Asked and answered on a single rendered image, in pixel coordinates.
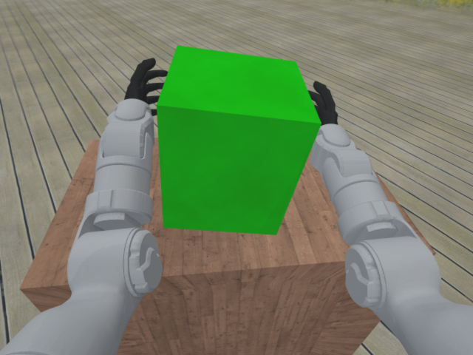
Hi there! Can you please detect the left robot upper arm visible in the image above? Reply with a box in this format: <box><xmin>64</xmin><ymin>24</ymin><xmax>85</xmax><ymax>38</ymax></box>
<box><xmin>0</xmin><ymin>227</ymin><xmax>163</xmax><ymax>355</ymax></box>

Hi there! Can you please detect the pedestal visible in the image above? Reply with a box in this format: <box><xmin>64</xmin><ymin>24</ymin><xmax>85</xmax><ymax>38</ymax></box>
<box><xmin>20</xmin><ymin>137</ymin><xmax>436</xmax><ymax>355</ymax></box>

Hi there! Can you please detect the right robot hand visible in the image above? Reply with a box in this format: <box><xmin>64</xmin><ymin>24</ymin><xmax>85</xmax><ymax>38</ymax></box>
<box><xmin>308</xmin><ymin>81</ymin><xmax>338</xmax><ymax>126</ymax></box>

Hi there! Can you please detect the left robot forearm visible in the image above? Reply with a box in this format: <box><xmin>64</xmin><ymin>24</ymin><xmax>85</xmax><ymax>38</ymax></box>
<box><xmin>67</xmin><ymin>98</ymin><xmax>154</xmax><ymax>290</ymax></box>

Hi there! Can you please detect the carton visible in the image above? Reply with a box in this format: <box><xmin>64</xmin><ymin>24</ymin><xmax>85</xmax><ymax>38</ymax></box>
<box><xmin>157</xmin><ymin>46</ymin><xmax>321</xmax><ymax>235</ymax></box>

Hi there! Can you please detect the right robot upper arm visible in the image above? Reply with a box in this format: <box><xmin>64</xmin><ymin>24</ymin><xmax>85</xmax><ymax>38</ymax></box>
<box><xmin>345</xmin><ymin>236</ymin><xmax>473</xmax><ymax>355</ymax></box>

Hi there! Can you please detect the right robot forearm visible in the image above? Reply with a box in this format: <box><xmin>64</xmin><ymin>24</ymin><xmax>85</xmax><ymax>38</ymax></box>
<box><xmin>310</xmin><ymin>124</ymin><xmax>441</xmax><ymax>289</ymax></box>

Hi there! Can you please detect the left robot hand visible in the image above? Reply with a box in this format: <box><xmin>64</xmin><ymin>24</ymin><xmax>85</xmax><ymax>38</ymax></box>
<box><xmin>124</xmin><ymin>58</ymin><xmax>168</xmax><ymax>116</ymax></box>

